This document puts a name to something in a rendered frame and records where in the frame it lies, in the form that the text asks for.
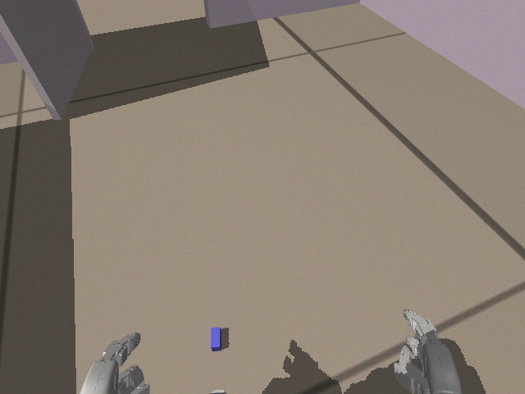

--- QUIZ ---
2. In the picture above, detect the right robot hand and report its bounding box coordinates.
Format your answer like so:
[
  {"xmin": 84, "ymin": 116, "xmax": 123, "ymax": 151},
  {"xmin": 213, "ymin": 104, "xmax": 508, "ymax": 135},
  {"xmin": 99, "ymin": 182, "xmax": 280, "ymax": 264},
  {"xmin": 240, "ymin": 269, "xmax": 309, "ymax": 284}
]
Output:
[{"xmin": 394, "ymin": 309, "xmax": 462, "ymax": 394}]

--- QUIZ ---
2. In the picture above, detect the left robot hand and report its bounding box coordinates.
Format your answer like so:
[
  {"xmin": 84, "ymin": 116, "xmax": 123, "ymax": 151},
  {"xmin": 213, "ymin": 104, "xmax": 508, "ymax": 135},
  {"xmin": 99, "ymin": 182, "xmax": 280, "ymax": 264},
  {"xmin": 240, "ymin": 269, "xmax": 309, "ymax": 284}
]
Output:
[{"xmin": 80, "ymin": 332, "xmax": 150, "ymax": 394}]

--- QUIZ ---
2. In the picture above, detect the small box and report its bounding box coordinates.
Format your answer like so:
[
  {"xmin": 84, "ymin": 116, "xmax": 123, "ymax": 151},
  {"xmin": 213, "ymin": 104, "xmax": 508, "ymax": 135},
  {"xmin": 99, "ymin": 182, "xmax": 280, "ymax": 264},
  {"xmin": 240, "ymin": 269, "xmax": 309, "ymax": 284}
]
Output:
[{"xmin": 211, "ymin": 327, "xmax": 221, "ymax": 351}]

